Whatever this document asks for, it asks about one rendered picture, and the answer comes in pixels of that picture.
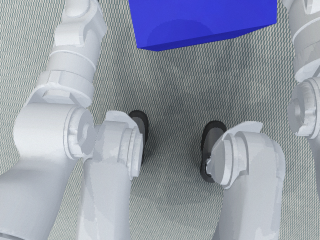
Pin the right robot upper arm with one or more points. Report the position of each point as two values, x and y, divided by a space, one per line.
303 113

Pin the robot left forearm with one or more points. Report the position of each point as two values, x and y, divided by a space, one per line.
73 59

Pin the left robot upper arm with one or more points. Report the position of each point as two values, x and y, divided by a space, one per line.
50 138

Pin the carton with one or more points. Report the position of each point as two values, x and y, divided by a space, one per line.
161 25

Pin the robot right forearm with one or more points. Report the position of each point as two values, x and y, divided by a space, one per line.
304 24

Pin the right robot foot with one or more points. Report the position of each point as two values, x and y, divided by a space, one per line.
211 133

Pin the robot right shin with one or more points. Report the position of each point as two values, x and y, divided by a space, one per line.
248 126

